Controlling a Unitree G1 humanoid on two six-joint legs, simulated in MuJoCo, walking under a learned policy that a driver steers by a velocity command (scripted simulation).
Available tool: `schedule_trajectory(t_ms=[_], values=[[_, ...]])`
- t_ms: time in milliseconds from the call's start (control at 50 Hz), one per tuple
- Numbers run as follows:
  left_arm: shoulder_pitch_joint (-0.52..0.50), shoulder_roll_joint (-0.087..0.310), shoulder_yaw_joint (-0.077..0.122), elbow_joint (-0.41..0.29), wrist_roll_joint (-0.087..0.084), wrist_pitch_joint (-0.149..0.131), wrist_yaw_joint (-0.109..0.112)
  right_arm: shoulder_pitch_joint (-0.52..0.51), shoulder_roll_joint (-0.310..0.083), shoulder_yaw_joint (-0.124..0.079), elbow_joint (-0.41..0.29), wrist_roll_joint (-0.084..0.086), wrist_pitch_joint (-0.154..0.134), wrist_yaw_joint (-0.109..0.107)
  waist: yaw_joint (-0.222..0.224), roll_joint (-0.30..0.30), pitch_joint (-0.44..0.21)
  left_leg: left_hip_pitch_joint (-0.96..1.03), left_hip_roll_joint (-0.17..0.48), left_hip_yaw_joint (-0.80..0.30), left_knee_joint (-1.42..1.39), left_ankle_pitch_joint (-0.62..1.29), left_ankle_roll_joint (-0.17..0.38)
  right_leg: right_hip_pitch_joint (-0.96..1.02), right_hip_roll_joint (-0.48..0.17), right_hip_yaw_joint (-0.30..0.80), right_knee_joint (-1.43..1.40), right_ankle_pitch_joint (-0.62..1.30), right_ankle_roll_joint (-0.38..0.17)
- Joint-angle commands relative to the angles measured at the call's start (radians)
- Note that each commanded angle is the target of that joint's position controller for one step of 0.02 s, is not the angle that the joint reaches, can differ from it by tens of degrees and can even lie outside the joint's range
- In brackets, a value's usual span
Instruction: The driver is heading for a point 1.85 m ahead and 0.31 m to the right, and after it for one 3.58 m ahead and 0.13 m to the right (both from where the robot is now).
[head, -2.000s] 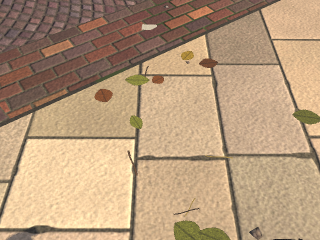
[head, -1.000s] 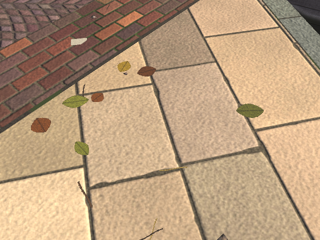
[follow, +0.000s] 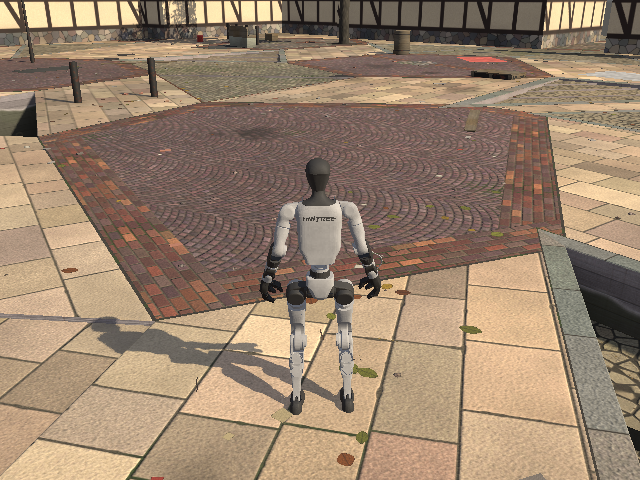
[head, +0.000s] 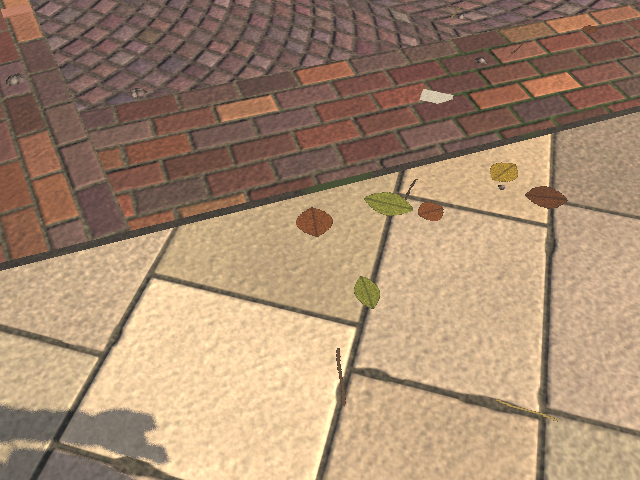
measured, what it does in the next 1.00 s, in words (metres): stands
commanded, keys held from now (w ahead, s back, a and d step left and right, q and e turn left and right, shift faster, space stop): no key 0.94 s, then w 0.06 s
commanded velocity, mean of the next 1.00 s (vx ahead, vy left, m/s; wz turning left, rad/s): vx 0.00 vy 0.00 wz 0.02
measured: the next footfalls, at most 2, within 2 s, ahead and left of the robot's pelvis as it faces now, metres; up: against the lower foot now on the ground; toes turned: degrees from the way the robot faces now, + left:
left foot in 1.62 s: +0.40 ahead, +0.08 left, +0.00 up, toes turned +1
right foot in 1.96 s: +0.36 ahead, -0.14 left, +0.00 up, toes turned -1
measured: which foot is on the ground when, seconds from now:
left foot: down 0.00-1.00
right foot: down 0.00-1.00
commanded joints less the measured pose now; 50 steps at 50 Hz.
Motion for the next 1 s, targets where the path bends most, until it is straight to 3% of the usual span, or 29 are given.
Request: schedule_trajectory(t_ms=[20,60,100,320,540,940,960,1000], values=[[-0.035,0.122,0.023,-0.042,0.004,-0.012,0.007,-0.041,-0.118,-0.020,-0.050,-0.017,-0.031,0.013,-0.009,0.124,-0.085,0.019,0.122,-0.131,-0.120,0.128,0.079,0.033,-0.013,-0.008,-0.028,0.086,0.008],[-0.011,0.134,0.026,-0.029,-0.001,-0.001,0.016,-0.025,-0.131,-0.018,-0.032,-0.011,-0.048,0.014,-0.004,0.132,-0.048,-0.007,0.109,-0.123,-0.117,0.163,0.057,0.033,-0.021,0.002,-0.033,0.129,0.005],[0.001,0.131,0.025,-0.010,-0.003,0.000,0.018,-0.005,-0.119,-0.013,-0.014,-0.006,-0.054,0.011,-0.006,0.112,-0.043,-0.005,0.098,-0.111,-0.106,0.189,0.050,0.039,-0.022,0.001,-0.037,0.145,0.002],[0.017,0.134,0.025,0.075,-0.009,0.006,0.027,0.002,-0.110,-0.004,0.044,0.000,-0.053,0.008,-0.013,0.034,-0.055,0.014,0.070,-0.081,-0.086,0.258,0.053,0.066,-0.027,0.000,-0.049,0.191,0.012],[0.039,0.129,0.020,0.130,-0.012,0.011,0.035,0.026,-0.103,0.002,0.104,0.002,-0.049,0.003,-0.014,0.028,-0.046,0.001,0.045,-0.048,-0.080,0.235,0.042,0.066,-0.023,-0.006,-0.047,0.190,0.006],[0.092,0.084,0.007,0.186,-0.013,0.016,0.041,0.080,-0.080,0.017,0.176,0.005,-0.049,-0.008,-0.019,0.018,-0.015,-0.026,0.026,-0.017,-0.080,0.157,0.024,0.039,-0.008,-0.014,-0.050,0.150,-0.003],[0.111,0.071,0.004,0.197,-0.013,0.017,0.041,0.097,-0.075,0.018,0.186,0.006,-0.047,-0.009,-0.019,0.026,-0.036,-0.019,0.019,-0.014,-0.091,0.050,0.028,0.045,0.008,-0.032,-0.043,0.059,-0.005],[0.103,0.066,0.005,0.191,-0.023,0.017,0.043,0.107,-0.110,0.004,0.187,0.019,-0.042,-0.014,-0.032,0.070,0.010,-0.063,0.033,-0.058,-0.128,-0.342,0.070,-0.034,0.058,-0.081,0.037,-0.219,-0.024]])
